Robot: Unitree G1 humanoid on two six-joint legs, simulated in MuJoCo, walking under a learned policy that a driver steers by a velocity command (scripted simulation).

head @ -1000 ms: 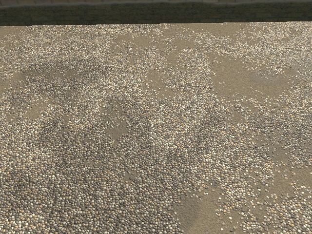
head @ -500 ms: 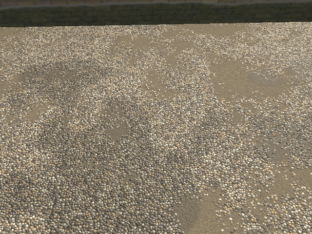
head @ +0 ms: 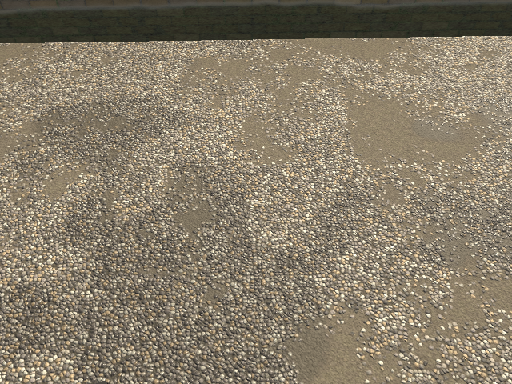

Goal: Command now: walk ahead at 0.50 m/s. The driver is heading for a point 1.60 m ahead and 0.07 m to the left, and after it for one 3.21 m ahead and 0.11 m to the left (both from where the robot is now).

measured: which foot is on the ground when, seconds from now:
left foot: down 0.00-1.00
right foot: down 0.00-1.00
